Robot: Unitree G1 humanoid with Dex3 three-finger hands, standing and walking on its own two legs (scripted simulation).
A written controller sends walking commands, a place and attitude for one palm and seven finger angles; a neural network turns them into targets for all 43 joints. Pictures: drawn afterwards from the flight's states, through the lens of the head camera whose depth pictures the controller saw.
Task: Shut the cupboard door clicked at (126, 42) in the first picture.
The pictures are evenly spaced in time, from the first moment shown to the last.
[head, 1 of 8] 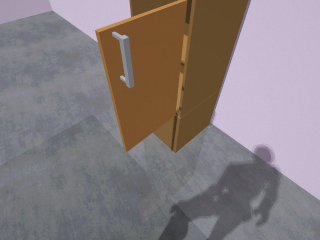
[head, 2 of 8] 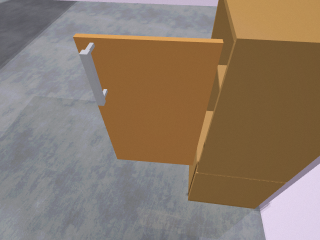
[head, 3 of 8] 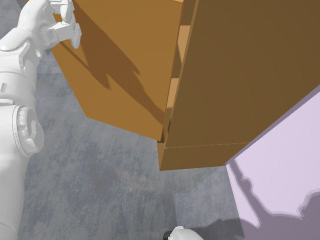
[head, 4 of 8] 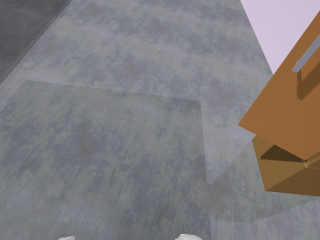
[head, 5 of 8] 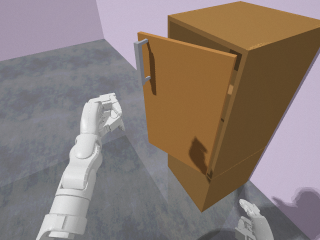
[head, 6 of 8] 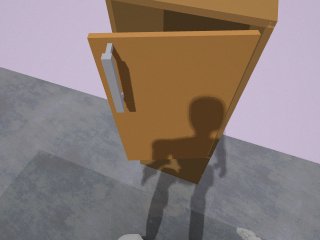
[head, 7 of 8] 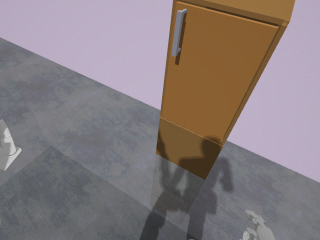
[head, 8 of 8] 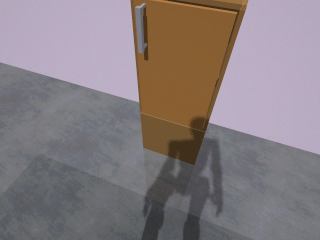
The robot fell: no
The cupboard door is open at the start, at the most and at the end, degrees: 92 92 0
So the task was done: yes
